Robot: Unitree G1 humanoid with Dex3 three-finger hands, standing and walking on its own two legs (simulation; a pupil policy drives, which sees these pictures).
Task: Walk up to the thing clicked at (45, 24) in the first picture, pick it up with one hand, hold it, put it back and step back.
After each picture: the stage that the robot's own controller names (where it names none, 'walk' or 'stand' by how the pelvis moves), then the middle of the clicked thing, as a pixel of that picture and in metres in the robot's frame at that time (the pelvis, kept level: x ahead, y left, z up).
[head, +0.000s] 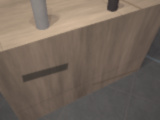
stand; (38, 4) +0.75 +0.21 +0.12
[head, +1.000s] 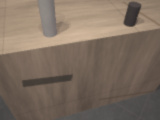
rise first; (47, 10) +0.69 +0.19 +0.14
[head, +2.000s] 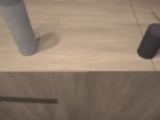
rise first; (19, 23) +0.48 +0.24 +0.15
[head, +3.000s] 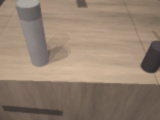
stand; (35, 36) +0.49 +0.18 +0.14
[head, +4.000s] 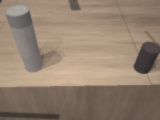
stand; (27, 42) +0.48 +0.20 +0.12
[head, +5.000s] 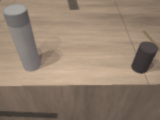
stand; (24, 42) +0.48 +0.21 +0.12
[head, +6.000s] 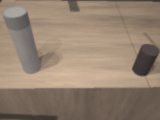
stand; (24, 44) +0.47 +0.21 +0.12
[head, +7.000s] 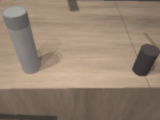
stand; (24, 44) +0.47 +0.21 +0.12
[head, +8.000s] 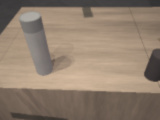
rise first; (38, 47) +0.47 +0.20 +0.13
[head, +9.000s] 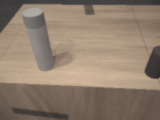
go down; (40, 42) +0.49 +0.19 +0.13
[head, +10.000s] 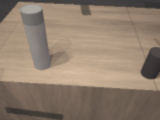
go down; (37, 40) +0.50 +0.18 +0.13
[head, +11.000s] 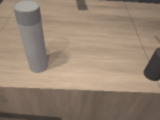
go down; (33, 41) +0.46 +0.17 +0.14
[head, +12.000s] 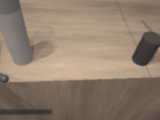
close in; (14, 31) +0.47 +0.19 +0.15
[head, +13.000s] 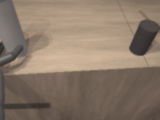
close; (6, 23) +0.49 +0.20 +0.17
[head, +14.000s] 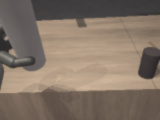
lift; (20, 26) +0.30 +0.13 +0.34
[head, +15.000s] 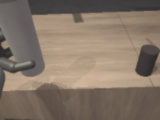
lift; (20, 31) +0.32 +0.15 +0.31
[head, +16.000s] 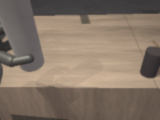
hold; (19, 25) +0.32 +0.15 +0.33
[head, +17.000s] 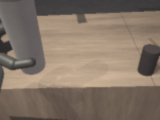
crouch; (23, 29) +0.31 +0.13 +0.33
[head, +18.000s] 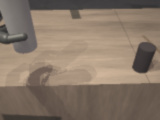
crouch; (14, 7) +0.40 +0.17 +0.33
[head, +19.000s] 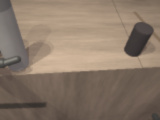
lower; (7, 33) +0.45 +0.19 +0.16
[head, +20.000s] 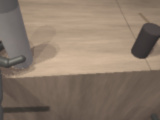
lower; (12, 32) +0.44 +0.18 +0.18
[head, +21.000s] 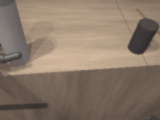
lower; (8, 28) +0.46 +0.18 +0.18
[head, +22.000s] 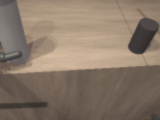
lower; (9, 27) +0.46 +0.18 +0.18
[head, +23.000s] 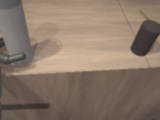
loosen; (14, 29) +0.45 +0.17 +0.18
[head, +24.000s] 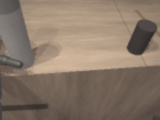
withdraw; (14, 33) +0.45 +0.16 +0.17
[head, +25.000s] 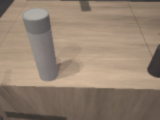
sink last; (43, 49) +0.42 +0.15 +0.16
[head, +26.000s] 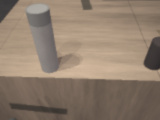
stand; (44, 42) +0.46 +0.16 +0.15
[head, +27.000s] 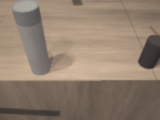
stand; (34, 42) +0.44 +0.16 +0.16
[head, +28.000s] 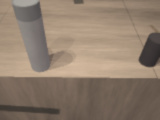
stand; (34, 38) +0.45 +0.16 +0.17
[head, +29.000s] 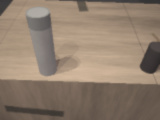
stand; (43, 45) +0.45 +0.15 +0.14
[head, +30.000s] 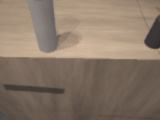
walk; (43, 18) +0.50 +0.12 +0.16
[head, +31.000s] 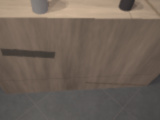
walk; out of the picture +0.70 +0.20 +0.14
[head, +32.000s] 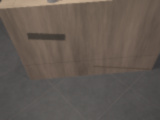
stand; out of the picture +1.04 +0.23 +0.14
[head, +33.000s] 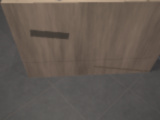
stand; out of the picture +1.03 +0.16 +0.13
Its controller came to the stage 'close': yes
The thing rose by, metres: 0.21
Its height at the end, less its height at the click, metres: +0.00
